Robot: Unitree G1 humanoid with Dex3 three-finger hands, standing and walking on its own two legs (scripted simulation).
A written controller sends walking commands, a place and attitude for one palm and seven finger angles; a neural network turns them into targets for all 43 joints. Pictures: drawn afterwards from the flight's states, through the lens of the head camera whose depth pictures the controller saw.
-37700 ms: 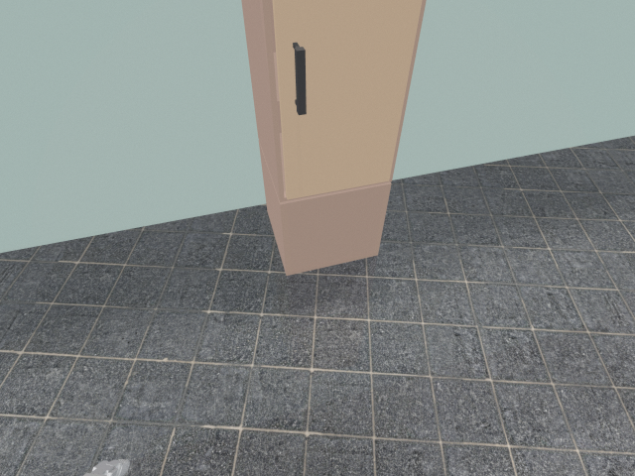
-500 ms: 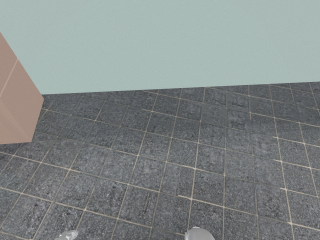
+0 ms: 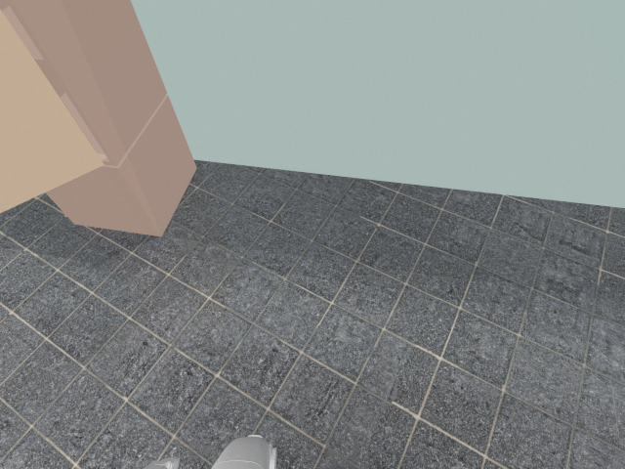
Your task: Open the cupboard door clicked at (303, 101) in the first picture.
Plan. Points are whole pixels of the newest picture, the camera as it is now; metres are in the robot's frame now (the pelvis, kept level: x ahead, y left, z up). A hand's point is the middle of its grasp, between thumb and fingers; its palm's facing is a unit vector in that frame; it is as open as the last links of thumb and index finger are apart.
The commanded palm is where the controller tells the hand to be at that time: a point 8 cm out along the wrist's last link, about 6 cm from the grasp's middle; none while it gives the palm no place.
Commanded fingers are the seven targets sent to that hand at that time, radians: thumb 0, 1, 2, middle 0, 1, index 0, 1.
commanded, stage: turn to face it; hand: left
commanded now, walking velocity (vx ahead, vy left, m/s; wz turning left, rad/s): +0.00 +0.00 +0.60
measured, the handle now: out of the picture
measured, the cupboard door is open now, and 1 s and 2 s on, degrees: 49 49 49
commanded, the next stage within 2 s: take the last steps up to it in 0.92 s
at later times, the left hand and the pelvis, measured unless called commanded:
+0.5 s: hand out of the picture +0.06 +0.27 -0.16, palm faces +0.28 -0.93 -0.24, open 7.4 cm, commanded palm none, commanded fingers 0.00 0.90 0.90 -0.20 -0.30 -0.20 -0.30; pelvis +0.02 +0.04 +0.00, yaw +16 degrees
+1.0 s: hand out of the picture -0.01 +0.17 -0.16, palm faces +0.55 -0.79 -0.27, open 7.3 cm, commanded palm none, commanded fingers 0.00 0.90 0.90 -0.20 -0.30 -0.20 -0.30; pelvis +0.05 -0.02 +0.00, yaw +33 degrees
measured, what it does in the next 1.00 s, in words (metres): steps on the spot, turning left: left foot, then right foot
